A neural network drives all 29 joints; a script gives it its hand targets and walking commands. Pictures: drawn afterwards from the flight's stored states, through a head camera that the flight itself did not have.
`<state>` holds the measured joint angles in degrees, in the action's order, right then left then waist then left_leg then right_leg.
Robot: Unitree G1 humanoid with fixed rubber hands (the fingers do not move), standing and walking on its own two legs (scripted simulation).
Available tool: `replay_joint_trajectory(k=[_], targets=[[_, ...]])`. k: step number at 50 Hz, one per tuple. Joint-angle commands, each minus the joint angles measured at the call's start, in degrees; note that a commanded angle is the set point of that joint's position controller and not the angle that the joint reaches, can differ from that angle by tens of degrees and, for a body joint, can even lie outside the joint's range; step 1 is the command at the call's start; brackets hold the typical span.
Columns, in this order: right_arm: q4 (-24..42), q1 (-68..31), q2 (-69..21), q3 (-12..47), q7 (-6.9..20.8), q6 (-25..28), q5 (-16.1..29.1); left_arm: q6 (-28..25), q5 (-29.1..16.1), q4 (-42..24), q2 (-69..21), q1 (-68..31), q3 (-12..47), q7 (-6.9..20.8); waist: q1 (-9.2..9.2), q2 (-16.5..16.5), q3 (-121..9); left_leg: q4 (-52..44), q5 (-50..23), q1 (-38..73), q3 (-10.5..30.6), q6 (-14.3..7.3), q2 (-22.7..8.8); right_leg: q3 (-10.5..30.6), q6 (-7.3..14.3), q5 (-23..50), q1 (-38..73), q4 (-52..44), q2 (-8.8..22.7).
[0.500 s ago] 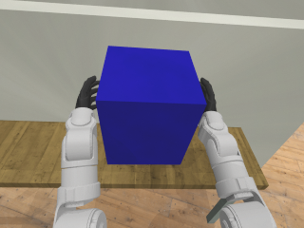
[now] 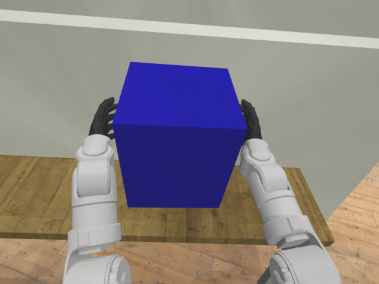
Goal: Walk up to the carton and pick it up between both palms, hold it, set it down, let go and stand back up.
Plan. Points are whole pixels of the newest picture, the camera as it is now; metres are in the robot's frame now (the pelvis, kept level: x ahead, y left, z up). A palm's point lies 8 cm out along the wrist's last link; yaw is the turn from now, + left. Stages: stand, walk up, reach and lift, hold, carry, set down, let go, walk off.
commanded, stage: hold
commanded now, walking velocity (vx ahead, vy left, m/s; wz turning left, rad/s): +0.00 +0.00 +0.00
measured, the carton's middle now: (177, 139) +0.38 +0.01 +0.14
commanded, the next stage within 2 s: none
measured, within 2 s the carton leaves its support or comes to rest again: neither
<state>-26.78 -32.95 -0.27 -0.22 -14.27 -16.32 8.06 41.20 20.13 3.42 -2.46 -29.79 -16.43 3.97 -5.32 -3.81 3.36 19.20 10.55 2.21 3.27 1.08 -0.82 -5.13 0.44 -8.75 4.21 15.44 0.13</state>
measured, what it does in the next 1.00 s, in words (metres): stands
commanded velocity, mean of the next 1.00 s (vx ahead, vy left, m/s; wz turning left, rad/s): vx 0.00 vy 0.00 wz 0.00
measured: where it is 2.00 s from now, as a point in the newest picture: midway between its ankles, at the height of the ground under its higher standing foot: outside the picture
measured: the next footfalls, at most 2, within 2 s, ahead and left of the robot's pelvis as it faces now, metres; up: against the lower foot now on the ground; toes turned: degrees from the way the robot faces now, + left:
none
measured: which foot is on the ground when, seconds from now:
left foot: down 0.00-1.00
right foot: down 0.00-1.00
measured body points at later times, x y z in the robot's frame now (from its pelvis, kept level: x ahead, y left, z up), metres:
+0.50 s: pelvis -0.01 +0.00 +0.00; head -0.05 +0.02 +0.45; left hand +0.37 +0.13 +0.18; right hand +0.35 -0.17 +0.17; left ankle +0.02 +0.13 -0.75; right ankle +0.01 -0.11 -0.75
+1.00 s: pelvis -0.01 +0.01 +0.00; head -0.04 +0.04 +0.45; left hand +0.36 +0.15 +0.17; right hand +0.35 -0.16 +0.16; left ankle +0.02 +0.13 -0.75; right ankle +0.01 -0.11 -0.75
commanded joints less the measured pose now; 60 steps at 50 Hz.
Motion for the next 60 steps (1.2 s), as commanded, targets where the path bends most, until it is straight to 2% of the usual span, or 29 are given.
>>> replay_joint_trajectory(k=[1,2,3,4,5,6,7,10,15,21,25,30,34,39,43,47,51,55,60], targets=[[19.4,-44.1,-28.9,21.3,8.2,4.9,4.3,-5.8,-10.0,-8.8,-28.1,-39.5,29.8,7.3,-0.79,6.5,-22.6,-0.3,-18.8,3.1,-3.8,2.0,3.2,-1.7,-2.9,15.0,5.1,0.6,-2.8],[19.8,-43.5,-28.9,20.9,8.4,4.9,4.2,-5.8,-10.2,-9.3,-28.5,-39.5,30.4,7.1,-1.05,6.7,-22.7,-0.7,-18.1,3.4,-3.9,2.1,3.0,-1.7,-2.7,13.1,4.4,0.3,-2.8],[19.7,-45.5,-28.3,20.2,8.7,5.1,3.7,-5.6,-10.3,-7.8,-28.5,-39.8,30.2,6.9,-0.36,7.0,-20.9,-1.2,-16.0,2.5,-4.0,1.8,2.9,-2.0,-2.3,9.4,2.6,-0.2,-2.9],[16.4,-44.3,-27.4,18.8,9.1,4.7,2.7,-5.5,-9.6,-6.6,-27.9,-40.1,28.8,6.7,-0.40,6.4,-18.4,-2.2,-13.1,1.8,-4.1,1.5,2.6,-2.0,-2.0,5.5,1.1,-0.9,-2.7],[16.9,-45.3,-28.2,18.3,9.6,5.1,2.1,-5.6,-9.8,-6.8,-28.6,-41.0,28.8,6.6,-0.16,5.4,-19.3,-2.9,-11.2,1.5,-4.4,1.1,2.3,-2.2,-2.1,3.4,0.6,-1.0,-2.9],[18.4,-43.6,-27.5,16.3,10.0,5.3,2.4,-4.8,-9.0,-4.6,-31.5,-36.9,29.3,6.6,-2.28,5.6,-16.0,-3.9,-10.2,1.5,-4.5,0.9,1.4,-2.5,-1.3,2.3,-0.1,-1.4,-3.5],[18.5,-45.1,-26.5,16.5,10.3,5.3,2.4,-4.7,-8.8,-5.5,-30.8,-37.8,28.2,6.7,-0.96,5.2,-17.3,-4.3,-9.1,0.5,-4.4,0.5,1.6,-2.3,-1.1,1.3,1.4,-1.3,-3.4],[18.0,-47.8,-26.9,16.3,10.9,5.7,1.9,-4.4,-8.6,-4.1,-30.7,-40.0,27.4,6.3,-0.57,5.3,-19.4,-4.7,-6.8,0.1,-4.6,0.1,1.4,-2.0,-0.9,-0.1,1.2,-1.3,-3.1],[17.3,-48.7,-28.3,17.5,11.6,7.1,1.6,-5.5,-9.7,-5.9,-29.6,-41.7,28.2,5.1,0.87,5.1,-24.8,-3.1,-9.0,2.3,-5.3,-0.6,1.9,-1.6,-1.0,2.5,0.9,-0.7,-3.0],[17.1,-48.2,-30.0,20.3,10.4,6.8,2.8,-5.5,-9.2,-5.5,-28.1,-39.6,26.4,5.1,2.28,3.3,-25.9,-1.9,-11.9,1.0,-5.6,-1.8,3.3,-0.1,-2.4,10.0,5.5,0.0,-2.2],[16.2,-45.3,-30.4,21.0,9.1,5.8,3.4,-4.8,-8.2,-5.2,-26.8,-37.0,24.5,6.4,1.85,1.7,-23.2,-2.5,-11.6,-0.5,-5.9,-2.0,4.0,0.5,-3.7,15.6,8.9,0.4,-1.5],[17.8,-42.4,-30.2,21.5,7.9,4.9,4.2,-4.6,-8.3,-7.5,-26.8,-35.9,25.4,7.9,0.00,2.0,-21.1,-2.5,-13.7,-0.2,-5.5,-1.0,4.2,0.2,-4.3,20.6,10.5,0.6,-1.4],[20.6,-41.1,-29.8,21.6,7.7,4.6,5.0,-5.1,-9.9,-10.6,-27.8,-36.7,29.0,7.9,-1.75,4.2,-21.3,-1.3,-17.0,1.3,-5.0,0.7,4.0,-0.6,-3.7,20.0,8.6,0.8,-2.1],[22.4,-40.4,-27.9,20.5,8.5,4.5,4.7,-5.5,-11.2,-12.5,-28.9,-37.9,32.7,6.6,-2.84,6.8,-21.4,-0.6,-18.4,4.5,-4.1,2.4,3.0,-2.0,-2.4,13.1,3.0,0.0,-3.2],[21.2,-40.6,-26.2,19.2,9.8,4.6,3.8,-5.2,-11.0,-12.0,-29.8,-37.6,33.4,5.4,-2.16,7.6,-20.7,-1.6,-16.1,5.4,-3.7,2.6,1.7,-2.7,-1.3,6.0,-0.7,-0.7,-3.7],[19.8,-42.2,-25.0,18.7,10.8,5.2,3.4,-4.4,-9.9,-10.5,-29.7,-36.7,31.6,4.9,-0.70,6.9,-20.7,-2.6,-13.9,4.8,-3.9,1.8,1.1,-2.5,-0.8,3.4,-0.6,-0.8,-3.7],[19.6,-44.3,-25.8,19.3,11.2,6.0,3.3,-4.1,-9.7,-9.9,-29.4,-37.1,30.2,4.8,0.54,5.7,-22.4,-2.3,-14.1,4.3,-4.6,0.8,1.4,-1.9,-0.8,4.6,0.8,-0.8,-3.5],[20.2,-45.8,-27.5,20.8,10.8,6.4,3.8,-4.5,-9.8,-9.8,-29.0,-37.6,29.2,4.8,1.43,4.3,-24.6,-1.4,-15.4,3.8,-5.2,-0.2,2.3,-1.0,-1.4,9.0,3.5,-0.4,-3.1],[19.4,-44.3,-29.1,21.9,9.4,5.7,3.9,-4.4,-9.1,-8.6,-27.4,-36.3,27.0,5.8,1.50,2.3,-23.4,-2.0,-13.4,1.0,-5.7,-1.2,3.5,0.2,-2.8,14.7,7.4,0.0,-2.0]])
